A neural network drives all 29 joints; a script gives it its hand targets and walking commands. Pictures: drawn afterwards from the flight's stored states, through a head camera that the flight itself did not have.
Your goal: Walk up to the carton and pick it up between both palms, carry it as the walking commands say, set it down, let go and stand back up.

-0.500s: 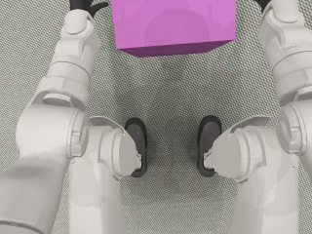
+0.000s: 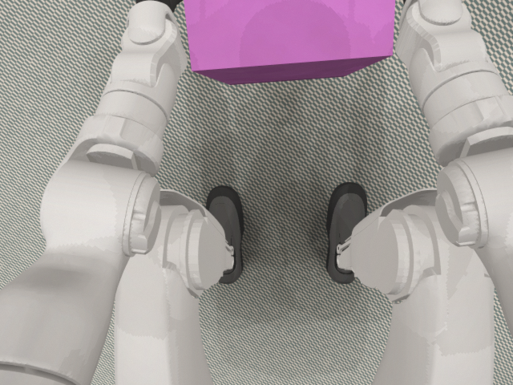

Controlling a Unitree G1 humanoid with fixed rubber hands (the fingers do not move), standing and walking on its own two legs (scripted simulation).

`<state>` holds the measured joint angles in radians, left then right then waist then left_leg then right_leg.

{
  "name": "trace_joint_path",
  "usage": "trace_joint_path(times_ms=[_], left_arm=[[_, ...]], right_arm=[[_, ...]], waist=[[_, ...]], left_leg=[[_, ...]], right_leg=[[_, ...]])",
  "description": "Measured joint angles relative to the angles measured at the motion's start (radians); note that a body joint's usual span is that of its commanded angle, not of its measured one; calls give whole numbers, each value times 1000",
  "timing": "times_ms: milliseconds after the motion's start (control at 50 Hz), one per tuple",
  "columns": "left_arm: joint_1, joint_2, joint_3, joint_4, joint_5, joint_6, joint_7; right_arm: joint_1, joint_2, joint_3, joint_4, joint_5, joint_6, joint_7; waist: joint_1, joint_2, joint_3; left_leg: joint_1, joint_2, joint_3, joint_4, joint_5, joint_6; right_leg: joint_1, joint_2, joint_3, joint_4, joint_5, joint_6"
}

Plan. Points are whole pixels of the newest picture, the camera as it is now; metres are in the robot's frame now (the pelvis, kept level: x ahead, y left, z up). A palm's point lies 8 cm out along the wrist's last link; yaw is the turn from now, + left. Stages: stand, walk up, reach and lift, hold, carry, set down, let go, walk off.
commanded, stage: reach and lift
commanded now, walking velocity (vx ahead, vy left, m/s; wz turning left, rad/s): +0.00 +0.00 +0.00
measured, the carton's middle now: (284, 6) +0.54 -0.01 -0.25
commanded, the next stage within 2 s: none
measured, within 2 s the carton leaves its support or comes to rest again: leaves its support in 0.68 s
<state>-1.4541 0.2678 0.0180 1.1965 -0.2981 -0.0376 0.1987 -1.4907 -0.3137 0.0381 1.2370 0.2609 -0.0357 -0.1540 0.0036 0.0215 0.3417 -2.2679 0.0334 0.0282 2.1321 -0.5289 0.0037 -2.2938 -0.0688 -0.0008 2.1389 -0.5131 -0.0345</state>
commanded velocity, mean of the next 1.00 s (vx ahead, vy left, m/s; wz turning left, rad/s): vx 0.00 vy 0.00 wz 0.00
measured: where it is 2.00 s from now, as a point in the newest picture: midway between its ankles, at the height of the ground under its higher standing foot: (282, 249)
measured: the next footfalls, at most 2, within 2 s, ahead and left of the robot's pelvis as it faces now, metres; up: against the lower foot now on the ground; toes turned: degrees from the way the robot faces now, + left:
none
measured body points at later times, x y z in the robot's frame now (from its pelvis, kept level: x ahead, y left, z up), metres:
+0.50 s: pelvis +0.00 +0.00 -0.02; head +0.36 -0.02 +0.24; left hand +0.56 +0.14 -0.19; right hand +0.56 -0.16 -0.19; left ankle +0.12 +0.12 -0.34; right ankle +0.12 -0.12 -0.34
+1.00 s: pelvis +0.01 +0.01 -0.01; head +0.34 -0.02 +0.29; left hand +0.55 +0.13 -0.14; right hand +0.55 -0.17 -0.14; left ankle +0.12 +0.13 -0.34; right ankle +0.12 -0.12 -0.34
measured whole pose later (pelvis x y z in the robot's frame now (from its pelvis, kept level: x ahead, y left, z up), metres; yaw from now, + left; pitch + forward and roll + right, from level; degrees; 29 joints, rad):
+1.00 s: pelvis +0.01 +0.01 -0.01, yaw -2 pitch +40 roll +1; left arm -1.27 0.11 0.37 0.88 0.02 0.22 0.16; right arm -1.32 -0.22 -0.22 0.98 0.00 0.22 -0.11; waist 0.02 0.02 0.15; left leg -2.29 -0.04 -0.02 2.17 -0.57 -0.04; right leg -2.33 0.02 0.03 2.15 -0.52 0.02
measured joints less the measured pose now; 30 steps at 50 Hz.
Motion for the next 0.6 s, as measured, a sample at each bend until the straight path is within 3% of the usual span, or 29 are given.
trace_joint_path(times_ms=[240,480,600], left_arm=[[-27,-2,8,35,1,-12,-3],[-12,-16,166,-34,137,109,-69],[-11,-16,186,-67,161,161,-69]], right_arm=[[-34,0,0,44,-5,-8,-6],[-29,9,-142,-16,-142,115,63],[-25,11,-161,-56,-178,171,79]], waist=[[1,3,21],[0,15,12],[-3,17,0]], left_leg=[[9,-20,-12,5,2,-6],[-28,-58,-27,77,0,-24],[-45,-60,-28,91,2,-24]], right_leg=[[14,11,3,2,2,6],[-22,37,16,70,4,25],[-38,44,18,83,5,28]])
